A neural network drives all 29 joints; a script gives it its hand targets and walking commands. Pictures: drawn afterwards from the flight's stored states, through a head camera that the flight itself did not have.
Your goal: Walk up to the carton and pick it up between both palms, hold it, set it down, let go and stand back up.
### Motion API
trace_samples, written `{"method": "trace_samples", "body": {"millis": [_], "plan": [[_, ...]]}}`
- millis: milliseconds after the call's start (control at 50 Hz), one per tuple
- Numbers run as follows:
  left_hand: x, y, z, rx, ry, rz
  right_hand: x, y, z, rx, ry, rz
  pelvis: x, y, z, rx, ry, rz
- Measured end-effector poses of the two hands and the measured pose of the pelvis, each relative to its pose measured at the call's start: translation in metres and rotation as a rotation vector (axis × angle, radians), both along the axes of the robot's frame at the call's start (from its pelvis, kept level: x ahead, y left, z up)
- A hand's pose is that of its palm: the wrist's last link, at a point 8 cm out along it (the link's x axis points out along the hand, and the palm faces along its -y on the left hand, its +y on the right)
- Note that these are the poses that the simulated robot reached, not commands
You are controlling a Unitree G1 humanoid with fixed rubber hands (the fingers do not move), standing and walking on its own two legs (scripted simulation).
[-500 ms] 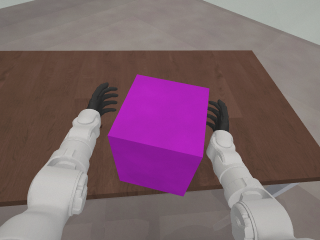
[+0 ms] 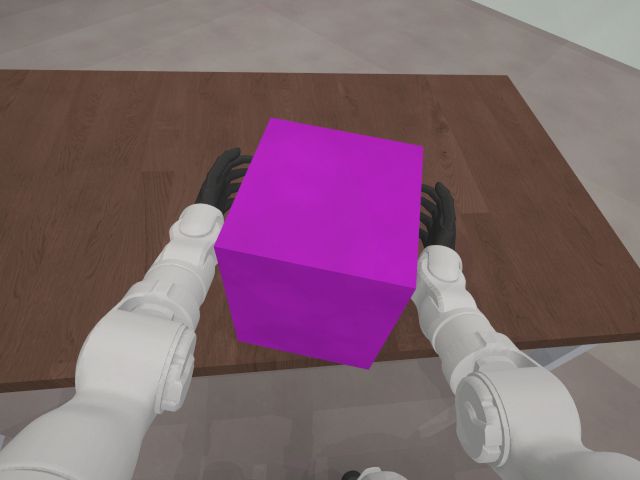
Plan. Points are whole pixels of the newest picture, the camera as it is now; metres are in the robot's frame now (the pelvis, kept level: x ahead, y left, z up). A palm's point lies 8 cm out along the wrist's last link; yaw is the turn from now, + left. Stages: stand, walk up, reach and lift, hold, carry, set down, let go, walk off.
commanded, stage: reach and lift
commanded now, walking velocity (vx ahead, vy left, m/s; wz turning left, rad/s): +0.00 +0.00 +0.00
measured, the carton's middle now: (322, 251) +0.40 -0.04 +0.02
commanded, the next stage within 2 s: none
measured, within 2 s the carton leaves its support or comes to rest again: leaves its support in 1.76 s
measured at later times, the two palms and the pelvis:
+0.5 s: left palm (215, 207) +0.45 +0.10 +0.07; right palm (435, 246) +0.37 -0.18 +0.06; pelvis +0.01 +0.00 +0.02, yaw +1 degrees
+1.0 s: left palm (215, 206) +0.46 +0.10 +0.07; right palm (433, 247) +0.37 -0.19 +0.05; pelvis +0.05 -0.01 +0.03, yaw +2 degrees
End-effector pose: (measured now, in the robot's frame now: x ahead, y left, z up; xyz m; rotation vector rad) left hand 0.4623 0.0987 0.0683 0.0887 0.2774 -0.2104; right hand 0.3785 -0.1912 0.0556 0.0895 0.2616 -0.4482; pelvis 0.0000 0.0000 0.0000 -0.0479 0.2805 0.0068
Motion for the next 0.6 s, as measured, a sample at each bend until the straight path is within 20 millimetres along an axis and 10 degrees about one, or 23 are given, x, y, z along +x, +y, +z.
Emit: {"method": "trace_samples", "body": {"millis": [600], "plan": [[-0.008, -0.002, 0.004, 0.009, -0.038, -0.026, -0.007, 0.006, 0.004, -0.084, -0.067, 0.021, 0.022, 0.002, 0.025, 0.012, -0.127, 0.011]]}}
